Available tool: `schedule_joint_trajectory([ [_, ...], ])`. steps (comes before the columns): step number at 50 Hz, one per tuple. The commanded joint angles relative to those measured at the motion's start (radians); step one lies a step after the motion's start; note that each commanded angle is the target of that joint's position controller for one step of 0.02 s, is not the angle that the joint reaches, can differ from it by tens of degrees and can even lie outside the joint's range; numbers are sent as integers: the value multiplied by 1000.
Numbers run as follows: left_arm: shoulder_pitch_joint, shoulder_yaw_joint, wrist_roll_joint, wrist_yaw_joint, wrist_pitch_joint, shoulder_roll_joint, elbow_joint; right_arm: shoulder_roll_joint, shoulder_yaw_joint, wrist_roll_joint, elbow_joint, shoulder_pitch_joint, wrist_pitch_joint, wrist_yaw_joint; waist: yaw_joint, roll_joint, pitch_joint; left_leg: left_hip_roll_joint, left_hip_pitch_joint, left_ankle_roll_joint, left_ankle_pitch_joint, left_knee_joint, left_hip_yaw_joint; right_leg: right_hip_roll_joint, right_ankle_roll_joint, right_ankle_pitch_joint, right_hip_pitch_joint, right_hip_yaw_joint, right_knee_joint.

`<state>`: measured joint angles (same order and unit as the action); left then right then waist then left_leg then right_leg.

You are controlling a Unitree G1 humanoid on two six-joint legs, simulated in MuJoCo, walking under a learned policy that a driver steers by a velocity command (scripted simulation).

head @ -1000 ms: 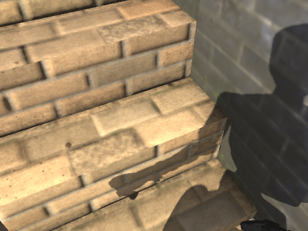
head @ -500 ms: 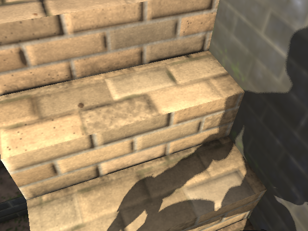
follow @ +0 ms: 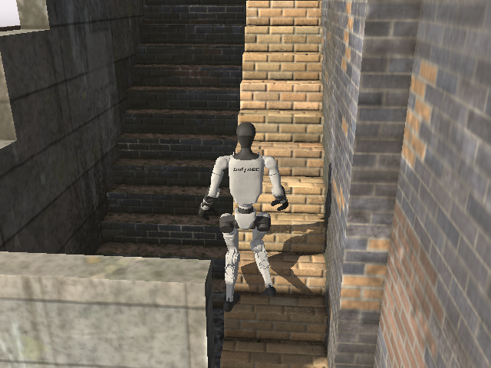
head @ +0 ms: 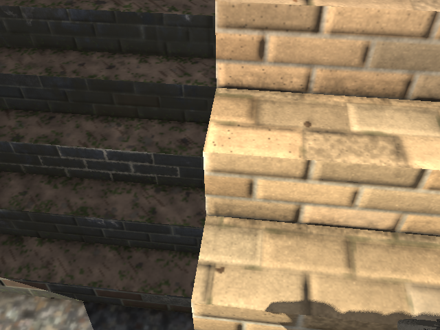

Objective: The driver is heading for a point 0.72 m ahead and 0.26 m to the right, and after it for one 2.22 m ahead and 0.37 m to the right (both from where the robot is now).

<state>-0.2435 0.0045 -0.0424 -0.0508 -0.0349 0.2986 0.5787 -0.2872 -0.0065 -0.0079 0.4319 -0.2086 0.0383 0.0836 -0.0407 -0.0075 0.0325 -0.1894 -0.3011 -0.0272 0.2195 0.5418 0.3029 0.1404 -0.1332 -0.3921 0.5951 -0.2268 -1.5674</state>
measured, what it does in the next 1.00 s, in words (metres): steps to the right, turning right: right foot, then right foot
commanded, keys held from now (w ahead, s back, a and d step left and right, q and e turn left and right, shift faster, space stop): w+e+shift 0.72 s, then w+q+shift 0.28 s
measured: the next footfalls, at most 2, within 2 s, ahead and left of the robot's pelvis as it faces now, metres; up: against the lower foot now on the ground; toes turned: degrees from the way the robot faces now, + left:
right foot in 0.10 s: +0.02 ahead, -0.14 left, +0.00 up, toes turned +3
right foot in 0.56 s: +0.06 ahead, -0.25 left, +0.00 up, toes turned -26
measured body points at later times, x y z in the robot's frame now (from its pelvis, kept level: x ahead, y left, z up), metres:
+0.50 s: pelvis -0.02 -0.11 -0.01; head -0.04 -0.15 +0.44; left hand +0.22 +0.11 -0.05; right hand +0.04 -0.39 -0.12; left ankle -0.01 +0.06 -0.73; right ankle +0.00 -0.22 -0.65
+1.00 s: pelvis +0.07 -0.20 +0.01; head -0.01 -0.30 +0.44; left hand +0.19 +0.00 -0.08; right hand +0.16 -0.41 -0.12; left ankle +0.19 -0.07 -0.24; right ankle +0.02 -0.23 -0.73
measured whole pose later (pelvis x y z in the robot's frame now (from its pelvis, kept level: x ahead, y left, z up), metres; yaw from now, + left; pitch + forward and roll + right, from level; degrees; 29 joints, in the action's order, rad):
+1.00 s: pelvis +0.07 -0.20 +0.01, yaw -25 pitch -2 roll +6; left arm -0.46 0.08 0.05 -0.16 -0.05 0.09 0.82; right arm -0.10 0.06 0.01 0.59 -0.16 0.08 -0.01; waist 0.06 0.19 0.03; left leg -0.17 -1.45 0.06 0.10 2.63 0.16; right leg -0.01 0.07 -0.36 0.19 0.03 -0.59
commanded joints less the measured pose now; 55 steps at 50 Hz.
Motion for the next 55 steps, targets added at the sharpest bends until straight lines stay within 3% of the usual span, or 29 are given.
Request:
schedule_joint_trajectory([
  [1, -43, 28, 109, 21, 22, -9, -126, -25, 38, -5, -151, 226, -42, -9, -122, -13, 108, 178, -44, -8, 142, -158, 53, -49, 7, -33, -116, 205, 313],
  [3, 133, 68, 142, 30, 37, -103, -158, 14, 52, 19, -103, 143, -67, -36, 2, -28, 34, 69, -83, 49, 239, -2, -87, -91, 76, 96, -171, 246, 692],
  [4, 65, 75, 130, 34, 57, -135, -136, 35, 62, 23, -109, 181, -78, -46, -32, -1, 38, 41, -18, 69, 318, 152, -132, -143, 146, 211, -166, 223, 876],
  [5, 52, 64, 118, 54, 85, -106, -115, 31, 52, 32, -109, 183, -108, -56, -18, 59, 110, 25, 46, 80, 276, 341, -175, -209, 263, 283, -200, 144, 987],
  [6, 148, 50, 121, 70, 110, -55, -72, 101, 55, 0, -68, 126, -127, -81, 73, -90, 106, -49, 51, 105, 345, 598, -362, -103, 291, 340, -140, 213, 922],
  [7, 306, 33, 80, 81, 115, -6, -131, 95, 56, 10, -65, 43, -141, -91, 177, -220, -28, -57, 105, 160, 389, 706, -451, -232, 412, 245, 134, -22, 1095],
  [8, 368, 20, 48, 91, 146, 47, -191, 78, 51, 45, -75, 51, -170, -77, 176, -327, -158, 43, 80, 129, 321, 764, -361, -463, 532, -478, 366, -574, 1396],
  [9, 336, 18, 38, 94, 141, 53, -174, 15, 40, 71, -51, 127, -173, -57, 124, -269, -263, 74, 106, 74, 276, 682, -338, -434, 518, -651, 540, -577, 1410],
  [11, 201, 0, 19, 95, 110, 47, -57, 34, 32, 30, 22, 93, -192, -82, 144, 35, -181, 186, 328, 21, 104, -102, -280, -181, 346, -306, 354, -101, 893],
  [12, 237, 11, -14, 80, 130, 8, -92, -13, 27, -16, 7, 18, -208, -96, 121, 320, -74, 423, 311, -93, 473, -185, 214, -74, 215, -55, 433, 101, 428],
  [13, 181, -7, -21, 66, 157, 48, -71, -26, 15, -30, -19, 28, -214, -93, 62, 352, 44, 557, 183, -190, 764, -303, 498, -133, 165, 15, 357, 86, 69],
  [16, -17, -26, -4, 28, 94, 43, -10, 12, 40, -23, -43, 125, -174, -74, -16, 109, -2, 469, 1, -217, 397, -187, 106, -134, 66, 35, 372, 104, -480],
  [20, 125, -59, 26, 41, 47, 73, -96, -14, 15, -47, 39, 37, -172, -23, 30, -17, -53, 453, 41, -165, 226, -168, -144, -170, 85, 211, 324, 120, -184],
  [21, 145, -49, 23, 49, 41, 53, -107, -39, 12, -63, 61, 10, -176, -15, 38, 20, -52, 476, 106, -164, 240, -180, -173, -189, 87, 232, 372, 126, -144],
  [22, 110, -12, 18, 66, 47, 2, -112, -70, 4, -50, 65, 55, -175, -12, -1, 64, 7, 451, 93, -130, 292, -234, -248, -239, 114, 195, 248, 180, 225],
  [25, 56, -8, 28, 87, -3, 0, -69, -121, -33, -5, 174, 44, -131, -12, -7, 68, -20, 399, -55, -153, 132, -191, -412, -169, 165, 30, -177, 432, 688],
  [26, -57, -21, 37, 100, -2, 30, -48, -160, -35, 5, 135, 144, -149, -24, -73, 123, 35, 456, -89, -158, 9, -117, -392, -223, 225, 112, -361, 346, 788],
  [27, -322, -53, 52, 104, 7, 93, 59, -88, -10, 20, 132, 201, -147, -41, -177, 45, 117, 381, -68, -137, -201, 202, -426, -189, 283, 172, -539, 268, 958],
  [28, -353, -73, 52, 116, 23, 133, 136, 18, 19, 8, 85, 258, -133, -73, -139, -152, 57, 283, -235, -76, 177, 637, -415, -134, 276, 280, -585, 225, 995],
  [29, -205, -72, 62, 93, 44, 228, 91, 122, 41, -22, -7, 123, -121, -112, 72, -214, 67, 148, -493, 65, 305, 1002, -267, -384, 135, 673, -607, -420, 1099],
  [30, -138, -78, 91, 43, 38, 253, 10, 107, 28, 12, 42, 14, -118, -131, 71, -161, 232, 150, -599, 132, 186, 1262, -45, -514, 196, 102, -616, -816, 1363],
  [31, -27, -63, 94, 29, 19, 223, -11, 50, 21, 39, 49, -16, -96, -140, 128, -95, 80, 150, -675, 161, 52, 1306, -69, -486, 216, -117, -500, -700, 1379],
  [32, -18, -54, 77, 6, 9, 193, 14, 28, 21, 19, 52, 51, -74, -136, 111, -39, -7, 168, -706, 161, -17, 1321, -105, -433, 187, -139, -439, -551, 1341],
  [33, -173, -37, 73, -20, 7, 147, 123, 49, 20, -15, -17, 100, -19, -147, 114, 102, -55, 142, -794, 146, -70, 1500, -73, -459, 79, -378, -476, -664, 1368],
  [36, -111, 2, 79, -59, 23, 62, 110, 118, 40, -44, -4, 59, -6, -181, 158, 5, -35, 194, -904, 78, -326, 1659, -84, -354, 1, -98, -479, -305, 1195],
  [39, -205, 41, 127, -75, 1, -22, 141, 179, 49, 19, 14, 97, -33, -160, 75, -54, 42, 91, -1061, 48, -322, 2081, -27, -313, -5, 333, -527, -39, 1074],
  [41, -226, 42, 110, -68, -13, -32, 137, 205, 62, 29, 50, 90, -26, -140, 60, -45, -23, 30, -1107, 53, -248, 2007, 8, -270, -87, 493, -397, 136, 1050],
  [46, -326, 33, 81, -92, -4, -23, 216, 221, 78, 32, 13, 236, 15, -82, 42, -214, -95, 39, -1219, 98, -196, 1990, -134, -353, 1, 590, -344, 167, 1206],
  [55, -459, 2, 103, -158, -17, -4, 281, 274, 105, 19, -62, 297, 71, -123, 65, -74, -94, 129, -1505, 132, 13, 2179, -177, -477, 85, 954, -674, 154, 1128],
])
Velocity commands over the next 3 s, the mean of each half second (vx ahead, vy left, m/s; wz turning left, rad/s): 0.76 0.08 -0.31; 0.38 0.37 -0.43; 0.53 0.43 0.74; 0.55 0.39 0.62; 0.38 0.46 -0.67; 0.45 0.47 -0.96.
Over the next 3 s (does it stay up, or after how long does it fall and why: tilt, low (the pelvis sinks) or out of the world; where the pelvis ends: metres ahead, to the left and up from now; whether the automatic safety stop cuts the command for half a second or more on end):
stays up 0.36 -0.13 0.24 its command is cut before an obstacle from the start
